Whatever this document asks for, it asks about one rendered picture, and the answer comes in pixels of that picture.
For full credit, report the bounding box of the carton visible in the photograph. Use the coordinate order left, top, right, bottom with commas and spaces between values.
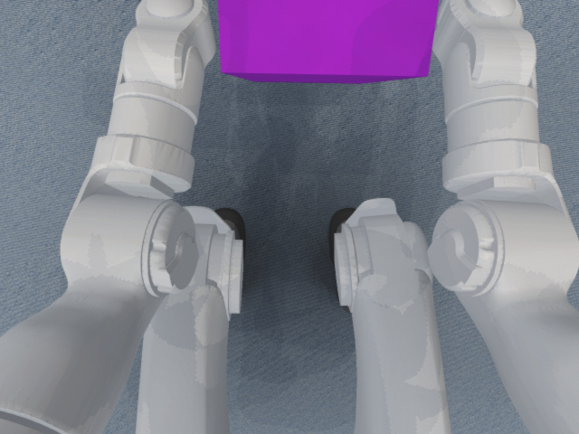
218, 0, 439, 84

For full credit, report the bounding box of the left robot upper arm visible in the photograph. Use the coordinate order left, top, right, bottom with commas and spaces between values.
0, 193, 199, 434

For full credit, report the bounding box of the robot right forearm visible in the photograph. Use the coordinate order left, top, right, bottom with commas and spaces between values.
432, 0, 574, 226

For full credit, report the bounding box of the robot left forearm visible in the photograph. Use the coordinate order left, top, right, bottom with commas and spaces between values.
60, 0, 216, 267

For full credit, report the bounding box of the robot left thigh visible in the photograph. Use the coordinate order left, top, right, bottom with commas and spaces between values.
136, 223, 243, 434

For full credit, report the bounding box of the robot left foot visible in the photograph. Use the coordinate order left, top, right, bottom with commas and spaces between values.
215, 208, 246, 261

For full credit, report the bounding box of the right robot upper arm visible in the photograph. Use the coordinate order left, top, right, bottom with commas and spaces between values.
427, 199, 579, 434

